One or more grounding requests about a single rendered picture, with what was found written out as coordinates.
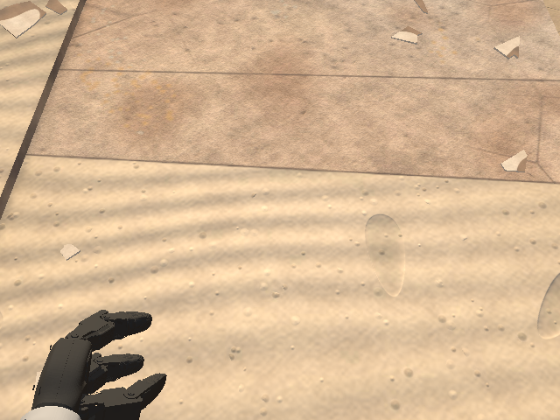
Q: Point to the robot left hand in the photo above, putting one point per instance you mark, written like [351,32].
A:
[71,372]

